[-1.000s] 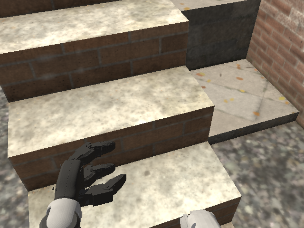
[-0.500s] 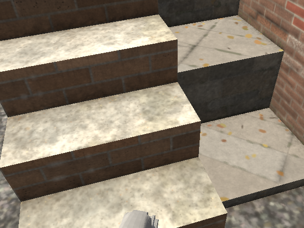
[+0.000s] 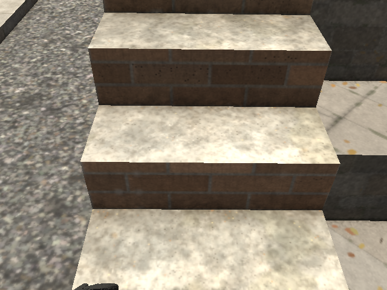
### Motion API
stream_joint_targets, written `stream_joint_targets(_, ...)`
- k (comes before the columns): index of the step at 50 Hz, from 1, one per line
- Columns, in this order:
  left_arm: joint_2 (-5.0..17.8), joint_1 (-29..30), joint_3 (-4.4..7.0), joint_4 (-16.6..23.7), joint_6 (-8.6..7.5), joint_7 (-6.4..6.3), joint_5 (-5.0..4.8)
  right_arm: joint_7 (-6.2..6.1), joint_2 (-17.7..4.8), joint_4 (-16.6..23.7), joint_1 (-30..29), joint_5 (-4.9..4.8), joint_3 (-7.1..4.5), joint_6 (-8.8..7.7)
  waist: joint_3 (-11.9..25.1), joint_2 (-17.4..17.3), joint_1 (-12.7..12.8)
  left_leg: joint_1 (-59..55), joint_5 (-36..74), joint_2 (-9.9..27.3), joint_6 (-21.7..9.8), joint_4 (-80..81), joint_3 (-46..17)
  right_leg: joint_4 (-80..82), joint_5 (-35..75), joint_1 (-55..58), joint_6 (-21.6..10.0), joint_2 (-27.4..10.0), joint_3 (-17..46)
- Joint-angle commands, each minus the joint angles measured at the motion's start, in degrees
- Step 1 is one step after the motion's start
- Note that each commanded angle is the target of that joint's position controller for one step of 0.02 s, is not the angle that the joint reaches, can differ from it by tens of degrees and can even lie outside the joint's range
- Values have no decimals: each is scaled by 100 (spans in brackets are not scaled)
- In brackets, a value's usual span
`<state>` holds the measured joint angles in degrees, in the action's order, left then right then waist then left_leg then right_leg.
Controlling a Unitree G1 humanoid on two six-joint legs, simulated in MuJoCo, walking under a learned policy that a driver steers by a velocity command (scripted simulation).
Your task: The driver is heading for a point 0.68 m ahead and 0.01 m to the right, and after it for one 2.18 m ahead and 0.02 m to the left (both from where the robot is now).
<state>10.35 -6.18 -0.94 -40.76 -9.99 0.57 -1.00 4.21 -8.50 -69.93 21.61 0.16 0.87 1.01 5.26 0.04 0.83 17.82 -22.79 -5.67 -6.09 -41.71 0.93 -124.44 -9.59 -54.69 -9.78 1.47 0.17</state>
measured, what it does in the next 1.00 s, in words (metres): climbs: right foot 0.19 m higher, then left foot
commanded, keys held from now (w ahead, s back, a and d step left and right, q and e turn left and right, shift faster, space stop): w+q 0.28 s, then w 0.30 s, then w+e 0.42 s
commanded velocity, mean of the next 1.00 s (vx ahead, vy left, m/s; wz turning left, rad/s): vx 0.50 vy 0.00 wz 0.16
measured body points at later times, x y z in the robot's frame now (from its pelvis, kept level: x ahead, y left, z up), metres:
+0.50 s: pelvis +0.24 +0.01 +0.17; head +0.23 +0.06 +0.62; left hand +0.17 +0.22 -0.01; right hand +0.50 -0.16 +0.13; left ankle +0.20 +0.11 -0.31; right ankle +0.27 -0.10 -0.52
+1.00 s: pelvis +0.44 +0.06 +0.25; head +0.43 +0.09 +0.70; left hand +0.69 +0.27 +0.21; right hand +0.34 -0.16 +0.11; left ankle +0.28 +0.18 -0.50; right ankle +0.52 -0.04 -0.26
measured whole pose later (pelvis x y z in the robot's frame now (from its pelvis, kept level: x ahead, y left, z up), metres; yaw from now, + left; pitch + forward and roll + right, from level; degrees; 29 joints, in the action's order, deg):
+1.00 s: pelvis +0.44 +0.06 +0.25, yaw +7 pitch -3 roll -3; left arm 7.9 3.7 -3.0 -33.3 1.8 -1.8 -4.9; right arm 0.7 -7.5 -67.8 31.3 -1.6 3.7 -4.0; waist -0.4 0.6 -0.3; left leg -13.5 2.3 9.9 3.1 -5.7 13.8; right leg -101.1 -20.9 -53.6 -7.3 5.2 -3.8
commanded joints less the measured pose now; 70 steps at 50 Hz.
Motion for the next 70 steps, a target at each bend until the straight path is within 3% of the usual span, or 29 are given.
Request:
stream_joint_targets(1,-413,505,-254,627,47,-227,-232,178,-17,99,-343,-34,85,-118,-1171,-147,205,-166,811,1531,-591,2539,-2035,-1957,-904,-2601,59,-88,-261)
stream_joint_targets(7,-508,2448,-552,1446,600,-524,-396,75,-194,386,508,-393,27,-403,-1262,43,-492,1332,1646,1112,-549,4063,-1520,1723,-292,-1037,211,-539,-1237)
stream_joint_targets(9,-599,1170,-516,1016,617,-371,-222,-205,-524,891,198,-266,-109,-308,200,-175,250,840,5360,955,-398,3395,-881,3341,-152,1946,174,-291,-1327)
stream_joint_targets(12,336,70,-64,446,740,-208,-631,-822,-1346,1039,670,-246,-363,-444,831,-1495,925,-1540,10904,1489,-386,1805,-1443,5855,-2285,3328,520,448,-1114)
stream_joint_targets(14,838,-327,109,-65,736,-59,-361,-993,-1025,1309,-14,245,-318,-707,958,-649,1045,-1731,8063,967,-637,-390,-1351,7565,-2253,4015,508,-30,113)
stream_joint_targets(15,1216,-394,254,-323,825,-37,154,-630,31,1962,-326,251,-225,-716,1827,2246,484,768,1786,-497,-51,-3666,-863,9816,-1634,5114,-573,-2162,4381)
stream_joint_targets(16,856,270,191,-313,943,-167,400,-356,-501,2329,-1097,454,-314,-834,1580,863,546,1798,903,-159,170,-6187,-927,10438,-919,4764,-663,-2268,5437)
stream_joint_targets(19,-525,-594,-72,-1949,560,-170,352,-58,338,2999,-1319,335,12,-1067,-64,-178,-260,3342,1660,-74,-312,-7164,-1383,9243,-1847,3669,-335,-1828,3409)
stream_joint_targets(22,-383,-618,-10,-2606,425,150,20,-229,113,2961,-622,93,44,-1023,-508,-549,-833,3478,1986,59,-367,-7592,-1280,9625,-999,3285,-137,-1743,2105)
stream_joint_targets(26,355,-138,125,-2203,392,300,-231,-621,-496,3331,-954,-269,-85,-525,-1182,-512,-904,3278,1227,626,63,-5589,-1124,10303,-162,2700,11,-1653,506)
stream_joint_targets(31,1317,-597,415,-1798,646,124,-348,-273,-501,2964,-501,-378,-214,-438,-537,491,-844,-87,64,483,141,8,122,9685,374,3304,63,-628,-1116)
stream_joint_targets(33,1065,-1318,312,-1740,766,29,-237,-80,-571,2502,-443,-301,-286,-647,-531,382,-576,-840,2093,496,446,2683,864,7906,2132,4415,-10,-372,-790)
stream_joint_targets(34,648,-1757,287,-1566,822,-39,12,-91,-875,2265,-273,-430,-329,-592,-193,161,-183,-2154,4138,1401,623,1969,-143,6685,319,3424,42,-324,-612)
stream_joint_targets(35,-52,-1869,184,-1196,765,-41,-63,-126,-1187,1850,1013,-463,-368,-429,758,-1734,-373,-4046,8001,3107,311,1107,-2230,4576,-1988,1487,378,330,-883)
stream_joint_targets(36,78,-1491,260,-997,646,-11,-346,-258,-1219,1496,1914,-301,-375,-324,1168,-1392,-857,-4422,7542,3448,212,1589,-3273,2310,-2058,351,480,520,-98)
stream_joint_targets(37,-286,-171,168,-353,603,19,-484,-361,-949,1369,1445,6,-277,-304,392,-1090,-852,-3611,5873,3389,61,1795,-3032,279,-2118,-783,499,501,-32)
stream_joint_targets(40,-791,1828,-127,1045,322,75,-599,-462,-241,537,1300,516,-79,-521,-1004,-991,-726,-3076,5114,2887,-337,2059,-1910,-2482,-2776,-3146,109,754,418)
stream_joint_targets(43,-197,1023,6,1387,599,61,-481,-534,316,411,758,274,277,-706,-869,-621,302,-2490,2688,2855,98,2918,-789,-2454,-2252,-3059,-321,348,835)
stream_joint_targets(46,415,507,99,1148,1257,-287,-471,-217,-594,1050,-539,118,275,-880,-1118,-8,797,940,3083,2107,476,4790,1534,564,-886,986,-130,273,-492)
stream_joint_targets(48,543,-547,77,677,1282,-268,-331,-271,-1858,1130,-583,-354,-14,-736,89,-754,1313,562,9668,1686,548,3928,2023,2930,-604,4442,240,560,-983)
stream_joint_targets(50,641,-1188,118,116,1457,-442,-329,-619,-2415,1056,-416,-475,-186,-571,387,-1806,1414,-1174,12327,2251,384,2945,1776,4439,-1467,4605,664,631,-1057)
stream_joint_targets(51,752,-1022,129,41,1406,-503,-241,-804,-2232,1118,-152,-481,-173,-425,49,-2048,1161,-2027,11307,2237,172,1936,1502,6418,-1991,4191,700,682,-684)
stream_joint_targets(52,907,-12,100,-230,1334,-508,-268,-900,-1490,1334,592,-346,-134,-316,-551,-990,123,-1615,9089,1260,528,109,1466,8115,-1820,3924,371,839,115)
stream_joint_targets(53,881,595,180,-233,1294,-327,231,-901,-1199,1635,638,-55,-120,-425,544,700,-5,-276,2663,587,769,-3143,738,9459,-1212,4465,-232,-391,2724)
stream_joint_targets(54,723,873,29,-311,1375,-122,456,-813,-1053,2183,-42,286,-201,-520,439,721,-231,680,1094,398,629,-5162,-386,9128,2431,4337,-221,-367,2837)
stream_joint_targets(55,784,480,33,-534,1379,-19,259,-735,-724,2358,5,183,-158,-640,187,655,-385,1138,804,71,544,-6103,-781,9053,4021,3843,-204,-755,2319)
stream_joint_targets(57,665,252,112,-1167,1271,182,-108,-698,-392,2890,-676,209,-95,-726,-453,-76,-547,2220,732,325,7,-6508,-548,9147,140,2765,-147,-689,2842)
stream_joint_targets(63,637,366,257,-855,1289,204,104,-709,-422,3192,-1151,-13,178,-735,-589,-336,-699,3206,1464,424,69,-6683,-97,10010,364,2845,72,-500,2576)
stream_joint_targets(70,1335,-554,538,-797,1210,-28,-79,-907,-414,4316,-2479,-316,228,-581,-516,244,140,6220,280,751,634,-8466,43,9943,1356,5594,-241,-927,3227)
Velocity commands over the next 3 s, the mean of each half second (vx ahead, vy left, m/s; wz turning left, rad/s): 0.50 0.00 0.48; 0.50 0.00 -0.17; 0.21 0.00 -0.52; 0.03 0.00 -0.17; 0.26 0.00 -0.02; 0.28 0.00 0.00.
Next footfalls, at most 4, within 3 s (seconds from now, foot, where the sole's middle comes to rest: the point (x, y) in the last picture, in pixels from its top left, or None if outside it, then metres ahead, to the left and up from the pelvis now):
0.26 right None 0.31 -0.10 -0.56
0.66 left None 0.31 0.20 -0.56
1.02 right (214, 250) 0.55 -0.02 -0.37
1.64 left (148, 136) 0.79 0.17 -0.18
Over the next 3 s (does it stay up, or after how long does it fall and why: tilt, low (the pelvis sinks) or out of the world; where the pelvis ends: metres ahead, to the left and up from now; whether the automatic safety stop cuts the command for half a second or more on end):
stays up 0.90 -0.05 0.60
